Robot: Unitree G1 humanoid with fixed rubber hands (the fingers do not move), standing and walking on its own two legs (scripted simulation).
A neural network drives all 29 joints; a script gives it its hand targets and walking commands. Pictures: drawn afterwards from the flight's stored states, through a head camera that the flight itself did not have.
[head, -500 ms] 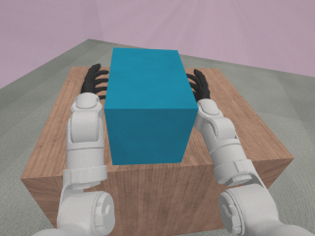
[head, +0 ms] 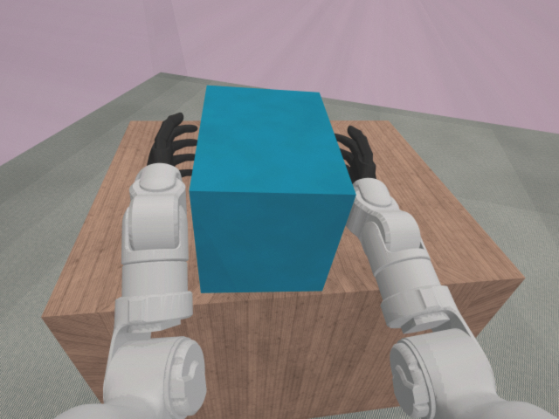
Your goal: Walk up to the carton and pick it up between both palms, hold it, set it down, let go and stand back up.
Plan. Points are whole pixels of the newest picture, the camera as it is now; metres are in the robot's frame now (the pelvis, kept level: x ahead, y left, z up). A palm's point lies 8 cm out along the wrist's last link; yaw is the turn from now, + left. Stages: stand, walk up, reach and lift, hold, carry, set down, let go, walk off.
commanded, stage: hold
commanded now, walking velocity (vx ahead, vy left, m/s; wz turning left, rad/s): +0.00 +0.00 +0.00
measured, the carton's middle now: (263, 186) +0.38 +0.01 +0.18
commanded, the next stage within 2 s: none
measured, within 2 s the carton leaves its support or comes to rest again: neither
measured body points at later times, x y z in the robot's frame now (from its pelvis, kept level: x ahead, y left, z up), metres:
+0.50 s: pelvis +0.00 +0.00 +0.00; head -0.07 +0.03 +0.45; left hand +0.38 +0.15 +0.22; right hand +0.38 -0.12 +0.21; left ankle +0.07 +0.13 -0.74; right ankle -0.02 -0.11 -0.74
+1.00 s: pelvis +0.01 +0.00 +0.00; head -0.05 +0.03 +0.44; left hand +0.37 +0.14 +0.22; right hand +0.38 -0.13 +0.21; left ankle +0.07 +0.13 -0.74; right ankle -0.02 -0.11 -0.74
